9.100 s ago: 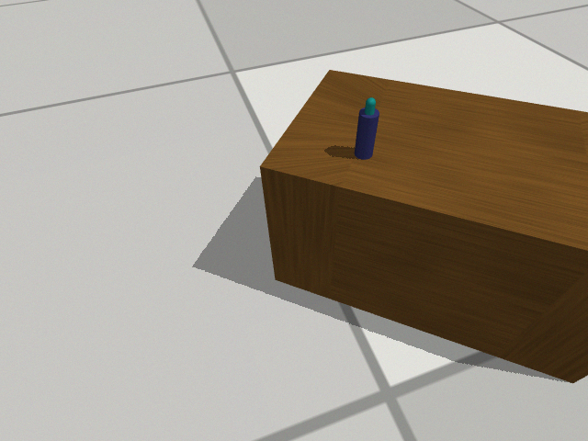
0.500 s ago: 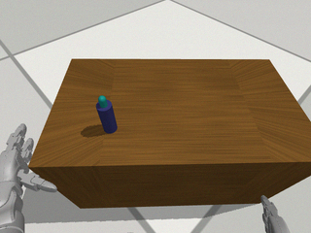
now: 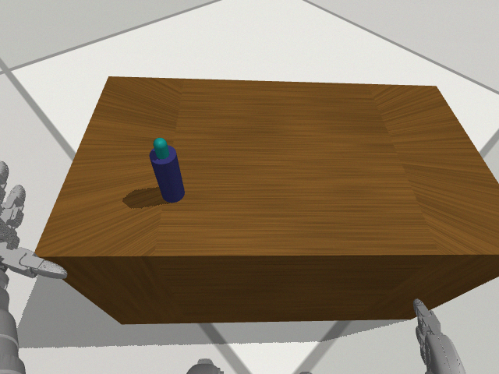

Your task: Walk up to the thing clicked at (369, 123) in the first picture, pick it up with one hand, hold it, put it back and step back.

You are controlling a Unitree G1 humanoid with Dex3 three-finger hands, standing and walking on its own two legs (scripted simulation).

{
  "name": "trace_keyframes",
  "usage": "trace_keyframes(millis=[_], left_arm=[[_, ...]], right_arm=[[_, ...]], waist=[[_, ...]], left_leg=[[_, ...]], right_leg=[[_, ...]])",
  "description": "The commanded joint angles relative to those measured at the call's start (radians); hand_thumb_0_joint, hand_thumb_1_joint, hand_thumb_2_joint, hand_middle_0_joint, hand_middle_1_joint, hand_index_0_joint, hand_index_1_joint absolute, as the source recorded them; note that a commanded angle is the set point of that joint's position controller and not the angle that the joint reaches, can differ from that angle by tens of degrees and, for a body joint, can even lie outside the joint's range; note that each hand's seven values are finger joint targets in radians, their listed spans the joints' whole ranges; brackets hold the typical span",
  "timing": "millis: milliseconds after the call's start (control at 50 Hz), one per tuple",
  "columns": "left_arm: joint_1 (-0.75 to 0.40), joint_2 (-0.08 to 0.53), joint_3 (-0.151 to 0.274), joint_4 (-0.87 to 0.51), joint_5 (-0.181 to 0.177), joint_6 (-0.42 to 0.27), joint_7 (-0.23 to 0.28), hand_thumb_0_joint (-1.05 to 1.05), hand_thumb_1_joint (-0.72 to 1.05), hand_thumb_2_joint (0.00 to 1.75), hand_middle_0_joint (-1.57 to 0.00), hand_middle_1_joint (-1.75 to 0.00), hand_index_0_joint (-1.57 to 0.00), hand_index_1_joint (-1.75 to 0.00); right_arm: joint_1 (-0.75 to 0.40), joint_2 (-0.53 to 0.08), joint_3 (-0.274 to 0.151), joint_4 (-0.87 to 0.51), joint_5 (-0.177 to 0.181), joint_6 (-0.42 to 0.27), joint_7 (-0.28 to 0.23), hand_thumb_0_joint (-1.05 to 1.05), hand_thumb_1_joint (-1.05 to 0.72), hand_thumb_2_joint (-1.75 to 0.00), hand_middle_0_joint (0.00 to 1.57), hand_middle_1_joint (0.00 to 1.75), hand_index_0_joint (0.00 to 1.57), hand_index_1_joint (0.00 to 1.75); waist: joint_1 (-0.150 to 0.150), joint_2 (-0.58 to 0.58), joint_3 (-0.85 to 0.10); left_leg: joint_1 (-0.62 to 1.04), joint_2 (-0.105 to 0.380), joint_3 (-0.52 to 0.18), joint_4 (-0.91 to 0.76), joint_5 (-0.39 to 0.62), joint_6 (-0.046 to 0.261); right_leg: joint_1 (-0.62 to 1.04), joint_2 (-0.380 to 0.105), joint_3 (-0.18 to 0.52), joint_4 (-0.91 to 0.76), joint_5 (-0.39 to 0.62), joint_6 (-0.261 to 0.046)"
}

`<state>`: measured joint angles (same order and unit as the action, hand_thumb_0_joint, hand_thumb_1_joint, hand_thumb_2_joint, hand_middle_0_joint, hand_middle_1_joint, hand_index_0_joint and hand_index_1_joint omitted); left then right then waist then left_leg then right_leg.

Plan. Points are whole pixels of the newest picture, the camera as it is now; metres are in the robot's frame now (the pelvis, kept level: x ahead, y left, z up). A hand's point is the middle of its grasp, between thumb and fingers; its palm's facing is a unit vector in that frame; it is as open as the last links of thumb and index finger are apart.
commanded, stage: go down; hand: left
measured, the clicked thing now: (167, 169) +0.52 +0.19 -0.04
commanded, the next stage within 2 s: approach in 1.74 s
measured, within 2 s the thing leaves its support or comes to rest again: neither
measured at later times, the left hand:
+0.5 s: hand (25, 195) +0.38 +0.37 +0.06, palm faces +0.23 -0.97 +0.00, open 17.5 cm
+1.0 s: hand (21, 188) +0.39 +0.38 +0.06, palm faces +0.24 -0.97 +0.01, open 17.5 cm
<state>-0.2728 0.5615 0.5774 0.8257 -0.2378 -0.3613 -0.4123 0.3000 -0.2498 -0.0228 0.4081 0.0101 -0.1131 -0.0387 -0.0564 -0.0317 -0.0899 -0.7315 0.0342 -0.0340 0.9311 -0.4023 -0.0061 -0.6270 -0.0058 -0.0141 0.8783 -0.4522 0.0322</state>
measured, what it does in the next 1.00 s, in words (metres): stands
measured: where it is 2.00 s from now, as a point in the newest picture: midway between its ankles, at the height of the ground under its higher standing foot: outside the picture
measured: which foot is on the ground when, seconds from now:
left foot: down 0.00-1.00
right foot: down 0.00-1.00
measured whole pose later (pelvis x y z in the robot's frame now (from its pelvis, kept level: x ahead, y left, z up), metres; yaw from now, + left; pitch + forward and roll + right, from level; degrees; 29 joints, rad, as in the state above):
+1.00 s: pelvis +0.00 +0.00 -0.02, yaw -1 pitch +18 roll -5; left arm -0.53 0.80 0.73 1.05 -0.20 -0.30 -0.54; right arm 0.33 -0.27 0.02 0.29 -0.01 -0.14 -0.03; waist -0.13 -0.03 -0.14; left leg -0.95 0.05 -0.06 1.08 -0.45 -0.01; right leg -0.82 0.02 -0.03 0.99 -0.49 0.03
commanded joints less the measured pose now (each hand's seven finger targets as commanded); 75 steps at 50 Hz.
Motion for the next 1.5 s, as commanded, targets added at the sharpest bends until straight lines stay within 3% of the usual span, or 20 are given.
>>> trace_keyframes(millis=[0, 80, 140, 200, 420, 440, 540, 580, 640, 700, 760, 820, 1000, 1080, 1100, 1260, 1320, 1380, 1420, 1480], left_arm=[[-0.325, 0.391, 0.101, -0.15, -0.043, -0.071, -0.049, 0.0, -0.58, 0.09, -0.04, -0.08, -0.05, -0.07], [-0.349, 0.444, 0.129, -0.078, -0.05, -0.072, -0.087, 0.0, -0.58, 0.08, -0.04, -0.07, -0.05, -0.07], [-0.381, 0.495, 0.163, -0.081, -0.055, -0.08, -0.101, 0.0, -0.58, 0.08, -0.05, -0.07, -0.06, -0.07], [-0.392, 0.494, 0.155, -0.028, -0.047, -0.076, -0.113, 0.0, -0.54, 0.08, -0.04, -0.06, -0.05, -0.06], [-0.459, 0.564, 0.167, -0.048, -0.023, -0.022, -0.114, 0.0, -0.54, 0.08, -0.05, -0.05, -0.05, -0.05], [-0.417, 0.499, 0.13, 0.019, -0.026, -0.013, -0.124, 0.0, -0.55, 0.08, -0.05, -0.04, -0.05, -0.05], [-0.465, 0.572, 0.173, -0.076, -0.019, -0.01, -0.111, 0.0, -0.53, 0.08, -0.05, -0.04, -0.05, -0.05], [-0.433, 0.503, 0.145, -0.025, -0.03, -0.004, -0.119, 0.0, -0.54, 0.09, -0.04, -0.05, -0.04, -0.05], [-0.467, 0.598, 0.198, -0.085, -0.024, -0.01, -0.114, 0.0, -0.55, 0.08, -0.05, -0.04, -0.05, -0.05], [-0.452, 0.548, 0.176, -0.059, -0.025, -0.006, -0.115, 0.0, -0.54, 0.1, -0.04, -0.05, -0.04, -0.06], [-0.465, 0.615, 0.22, -0.064, -0.018, -0.006, -0.111, 0.0, -0.54, 0.09, -0.05, -0.04, -0.04, -0.05], [-0.479, 0.574, 0.189, -0.005, -0.015, 0.003, -0.126, 0.0, -0.56, 0.09, -0.05, -0.04, -0.04, -0.05], [-0.61, 0.673, 0.204, 0.024, 0.009, -0.011, -0.127, 0.0, -0.55, 0.08, -0.05, -0.05, -0.05, -0.05], [-0.611, 0.719, 0.215, 0.06, 0.024, -0.008, -0.126, 0.0, -0.54, 0.07, -0.05, -0.05, -0.05, -0.05], [-0.6, 0.684, 0.196, 0.091, 0.023, -0.004, -0.132, 0.0, -0.55, 0.07, -0.05, -0.05, -0.05, -0.05], [-0.649, 0.775, 0.217, 0.096, 0.033, 0.01, -0.142, 0.0, -0.54, 0.08, -0.05, -0.05, -0.05, -0.05], [-0.653, 0.756, 0.215, 0.092, 0.032, 0.017, -0.139, 0.0, -0.53, 0.08, -0.05, -0.04, -0.05, -0.05], [-0.613, 0.705, 0.195, 0.142, 0.024, 0.029, -0.15, 0.0, -0.51, 0.09, -0.04, -0.05, -0.04, -0.05], [-0.66, 0.768, 0.216, 0.032, 0.034, 0.031, -0.139, 0.0, -0.52, 0.08, -0.05, -0.04, -0.04, -0.05], [-0.594, 0.677, 0.175, 0.101, 0.037, 0.052, -0.143, 0.0, -0.53, 0.07, -0.05, -0.04, -0.05, -0.05]], right_arm=[[0.015, -0.174, -0.071, -0.185, 0.002, -0.059, -0.012, 0.0, 0.53, -0.05, 0.05, 0.05, 0.05, 0.05], [0.031, -0.196, -0.078, -0.2, 0.0, -0.062, -0.015, 0.0, 0.53, -0.05, 0.05, 0.05, 0.05, 0.05], [-0.016, -0.181, -0.06, -0.238, 0.001, -0.069, -0.014, 0.0, 0.54, -0.05, 0.05, 0.05, 0.05, 0.05], [-0.025, -0.17, -0.041, -0.285, 0.001, -0.075, -0.016, 0.0, 0.54, -0.05, 0.05, 0.05, 0.05, 0.05], [0.089, -0.192, -0.05, -0.268, -0.006, -0.072, -0.024, 0.0, 0.53, -0.05, 0.05, 0.05, 0.05, 0.05], [0.102, -0.183, -0.041, -0.242, -0.005, -0.074, -0.02, 0.0, 0.53, -0.06, 0.05, 0.05, 0.05, 0.05], [0.063, -0.183, -0.037, -0.292, -0.005, -0.076, -0.014, 0.0, 0.53, -0.05, 0.05, 0.05, 0.05, 0.05], [0.073, -0.184, -0.044, -0.281, -0.003, -0.077, -0.013, 0.0, 0.53, -0.05, 0.05, 0.05, 0.05, 0.05], [0.071, -0.204, -0.061, -0.265, -0.005, -0.076, -0.013, 0.0, 0.53, -0.05, 0.05, 0.05, 0.05, 0.05], [0.078, -0.198, -0.062, -0.283, -0.005, -0.077, -0.01, 0.0, 0.53, -0.06, 0.05, 0.05, 0.05, 0.05], [0.071, -0.202, -0.062, -0.282, -0.008, -0.075, -0.009, 0.0, 0.53, -0.06, 0.05, 0.05, 0.05, 0.05], [0.077, -0.183, -0.05, -0.259, -0.009, -0.076, -0.004, 0.0, 0.52, -0.06, 0.05, 0.05, 0.05, 0.05], [0.049, -0.213, -0.068, -0.28, -0.014, -0.08, -0.016, 0.0, 0.54, -0.05, 0.05, 0.05, 0.05, 0.05], [0.056, -0.193, -0.042, -0.297, -0.014, -0.08, -0.021, 0.0, 0.54, -0.05, 0.05, 0.05, 0.05, 0.05], [0.066, -0.188, -0.038, -0.287, -0.012, -0.078, -0.021, 0.0, 0.55, -0.05, 0.05, 0.05, 0.05, 0.05], [0.024, -0.221, -0.062, -0.325, -0.012, -0.081, -0.028, 0.0, 0.55, -0.05, 0.05, 0.05, 0.05, 0.05], [0.057, -0.203, -0.034, -0.334, -0.014, -0.08, -0.026, 0.0, 0.54, -0.05, 0.05, 0.05, 0.05, 0.05], [0.086, -0.216, -0.056, -0.315, -0.016, -0.078, -0.029, 0.0, 0.54, -0.05, 0.05, 0.05, 0.05, 0.05], [0.084, -0.216, -0.052, -0.332, -0.014, -0.079, -0.024, 0.0, 0.54, -0.05, 0.05, 0.05, 0.05, 0.05], [0.097, -0.203, -0.053, -0.32, -0.015, -0.077, -0.018, 0.0, 0.54, -0.05, 0.05, 0.05, 0.05, 0.05]], waist=[[-0.005, 0.162, -0.313], [-0.014, 0.168, -0.323], [0.011, 0.166, -0.333], [-0.012, 0.161, -0.323], [-0.029, 0.246, -0.424], [-0.034, 0.248, -0.375], [-0.019, 0.278, -0.433], [-0.031, 0.242, -0.395], [-0.02, 0.288, -0.435], [-0.02, 0.243, -0.422], [-0.018, 0.262, -0.443], [-0.033, 0.247, -0.419], [-0.061, 0.273, -0.396], [-0.063, 0.256, -0.408], [-0.067, 0.241, -0.401], [-0.06, 0.286, -0.445], [-0.062, 0.293, -0.462], [-0.077, 0.278, -0.464], [-0.056, 0.328, -0.515], [-0.068, 0.3, -0.48]], left_leg=[[0.249, -0.012, 0.012, -0.109, 0.208, 0.015], [0.228, -0.007, 0.002, -0.085, 0.233, 0.016], [0.17, -0.016, 0.01, -0.068, 0.174, 0.016], [0.148, -0.014, 0.005, -0.063, 0.141, 0.016], [0.246, 0.002, -0.003, -0.016, 0.319, 0.011], [0.242, 0.009, -0.01, -0.024, 0.329, 0.004], [0.273, 0.019, -0.023, -0.021, 0.372, -0.001], [0.249, 0.022, -0.024, -0.019, 0.38, 0.003], [0.289, 0.028, -0.033, -0.01, 0.438, 0.001], [0.265, 0.021, -0.029, -0.011, 0.422, 0.003], [0.272, 0.023, -0.031, 0.004, 0.462, 0.006], [0.242, 0.018, -0.027, 0.012, 0.437, 0.009], [0.191, 0.011, -0.025, -0.011, 0.181, 0.009], [0.146, -0.002, -0.009, 0.011, 0.159, 0.019], [0.143, -0.001, -0.016, 0.005, 0.157, 0.018], [0.171, 0.005, -0.022, 0.022, 0.232, 0.01], [0.198, 0.006, -0.021, 0.022, 0.253, 0.008], [0.218, 0.01, -0.025, 0.032, 0.317, 0.008], [0.269, 0.013, -0.03, 0.03, 0.38, 0.002], [0.274, 0.02, -0.034, 0.036, 0.44, -0.001]], right_leg=[[0.003, 0.019, -0.011, -0.09, 0.222, -0.046], [-0.043, 0.024, -0.016, -0.067, 0.224, -0.048], [-0.03, 0.017, 0.001, -0.071, 0.184, -0.045], [-0.052, 0.019, 0.008, -0.068, 0.155, -0.044], [-0.114, 0.036, -0.023, -0.023, 0.255, -0.051], [-0.142, 0.041, -0.032, -0.016, 0.243, -0.054], [-0.143, 0.044, -0.042, -0.007, 0.235, -0.057], [-0.14, 0.047, -0.043, -0.007, 0.247, -0.055], [-0.162, 0.047, -0.045, 0.006, 0.248, -0.054], [-0.128, 0.046, -0.042, 0.005, 0.267, -0.055], [-0.139, 0.045, -0.041, 0.01, 0.282, -0.052], [-0.151, 0.043, -0.04, 0.011, 0.287, -0.051], [-0.205, 0.046, -0.037, -0.003, 0.145, -0.055], [-0.166, 0.035, -0.009, -0.015, 0.152, -0.047], [-0.18, 0.039, -0.018, -0.01, 0.146, -0.05], [-0.201, 0.045, -0.035, 0.011, 0.178, -0.056], [-0.192, 0.047, -0.036, 0.008, 0.192, -0.055], [-0.208, 0.049, -0.04, 0.011, 0.229, -0.053], [-0.206, 0.047, -0.044, 0.015, 0.244, -0.056], [-0.213, 0.05, -0.051, 0.017, 0.273, -0.054]])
